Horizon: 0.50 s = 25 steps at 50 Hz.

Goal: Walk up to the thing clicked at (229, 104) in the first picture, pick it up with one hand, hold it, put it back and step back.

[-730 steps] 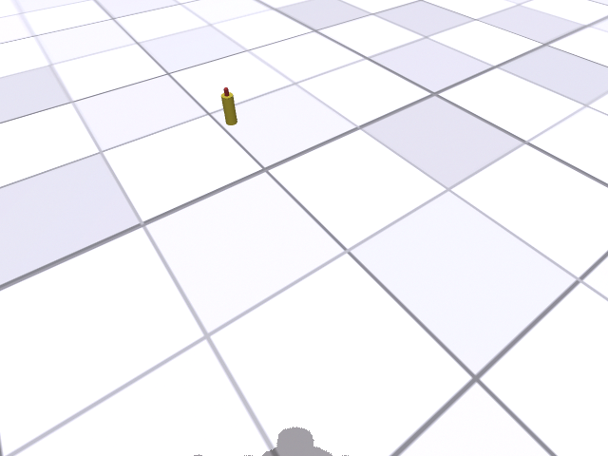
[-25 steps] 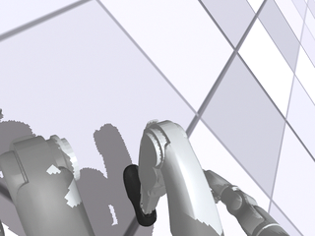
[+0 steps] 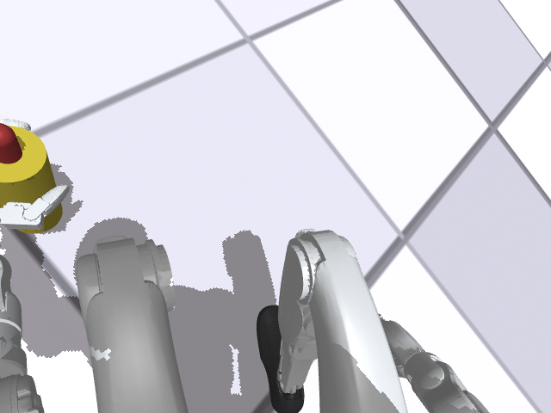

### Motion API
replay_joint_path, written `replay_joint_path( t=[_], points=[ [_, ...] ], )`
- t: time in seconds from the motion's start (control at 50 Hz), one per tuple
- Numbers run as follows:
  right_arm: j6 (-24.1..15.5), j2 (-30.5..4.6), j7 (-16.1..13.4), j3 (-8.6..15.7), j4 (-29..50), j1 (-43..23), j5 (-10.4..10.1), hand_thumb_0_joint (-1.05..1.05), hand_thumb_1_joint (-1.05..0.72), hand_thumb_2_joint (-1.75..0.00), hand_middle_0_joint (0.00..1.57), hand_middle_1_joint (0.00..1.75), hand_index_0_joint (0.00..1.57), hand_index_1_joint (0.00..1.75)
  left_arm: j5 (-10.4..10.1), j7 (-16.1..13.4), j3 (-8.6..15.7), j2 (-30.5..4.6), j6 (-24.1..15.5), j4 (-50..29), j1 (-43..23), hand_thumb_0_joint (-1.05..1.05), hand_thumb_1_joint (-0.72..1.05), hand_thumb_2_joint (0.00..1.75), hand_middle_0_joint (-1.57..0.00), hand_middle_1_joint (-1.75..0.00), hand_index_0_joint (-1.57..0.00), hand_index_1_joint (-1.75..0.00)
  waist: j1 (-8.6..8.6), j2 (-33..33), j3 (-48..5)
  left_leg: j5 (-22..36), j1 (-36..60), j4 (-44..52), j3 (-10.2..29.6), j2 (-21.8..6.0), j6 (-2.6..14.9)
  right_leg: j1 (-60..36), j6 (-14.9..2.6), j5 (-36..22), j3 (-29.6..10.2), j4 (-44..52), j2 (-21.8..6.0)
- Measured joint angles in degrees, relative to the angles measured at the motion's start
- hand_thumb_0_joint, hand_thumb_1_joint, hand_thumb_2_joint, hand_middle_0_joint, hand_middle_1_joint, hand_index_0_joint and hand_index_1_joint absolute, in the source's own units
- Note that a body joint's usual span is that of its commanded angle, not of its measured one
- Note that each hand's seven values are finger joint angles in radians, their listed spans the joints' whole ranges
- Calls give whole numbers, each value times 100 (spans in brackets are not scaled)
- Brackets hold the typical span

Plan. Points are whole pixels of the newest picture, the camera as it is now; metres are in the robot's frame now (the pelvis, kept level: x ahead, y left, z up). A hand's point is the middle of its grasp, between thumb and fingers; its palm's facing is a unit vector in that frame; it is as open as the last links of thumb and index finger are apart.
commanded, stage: settle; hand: left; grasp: from the side
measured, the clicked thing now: (20, 180) +0.39 +0.32 -0.10
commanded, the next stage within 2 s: lift in 1.22 s
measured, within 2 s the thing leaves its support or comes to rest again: neither
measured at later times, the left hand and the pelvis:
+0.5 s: hand (12, 156) +0.38 +0.30 +0.00, palm faces +0.32 -0.95 -0.05, open 9.8 cm; pelvis +0.01 -0.02 +0.03, yaw +5 degrees
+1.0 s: hand (5, 145) +0.38 +0.29 +0.03, palm faces +0.32 -0.95 -0.05, open 9.8 cm; pelvis +0.01 -0.02 +0.06, yaw +7 degrees
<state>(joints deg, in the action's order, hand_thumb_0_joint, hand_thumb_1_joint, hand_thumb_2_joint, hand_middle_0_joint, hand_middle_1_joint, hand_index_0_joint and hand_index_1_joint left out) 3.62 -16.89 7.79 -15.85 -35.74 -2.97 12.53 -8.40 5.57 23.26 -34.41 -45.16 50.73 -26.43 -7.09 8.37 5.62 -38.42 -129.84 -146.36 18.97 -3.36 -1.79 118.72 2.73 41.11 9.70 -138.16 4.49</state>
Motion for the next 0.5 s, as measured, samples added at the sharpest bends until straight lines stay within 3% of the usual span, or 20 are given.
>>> replay_joint_path(
  t=[0.2,0.5],
  points=[
    [87,79,-135,504,-63,156,-407,0,-89,-89,20,30,21,30,-178,226,-81,524,527,-540,186,3,-26,100,-78,-99,-68,-96,133,-314,-483,17,11,439,-330,-39,-75,171,-18,68,-217,158,-125],
    [15,62,-343,1046,-272,292,-687,1,-90,-89,20,30,21,30,-275,598,92,891,936,-871,41,4,-26,100,-79,-98,-69,-96,261,-584,-804,37,161,955,-672,-103,-145,256,-149,103,-438,384,-211]
  ],
)
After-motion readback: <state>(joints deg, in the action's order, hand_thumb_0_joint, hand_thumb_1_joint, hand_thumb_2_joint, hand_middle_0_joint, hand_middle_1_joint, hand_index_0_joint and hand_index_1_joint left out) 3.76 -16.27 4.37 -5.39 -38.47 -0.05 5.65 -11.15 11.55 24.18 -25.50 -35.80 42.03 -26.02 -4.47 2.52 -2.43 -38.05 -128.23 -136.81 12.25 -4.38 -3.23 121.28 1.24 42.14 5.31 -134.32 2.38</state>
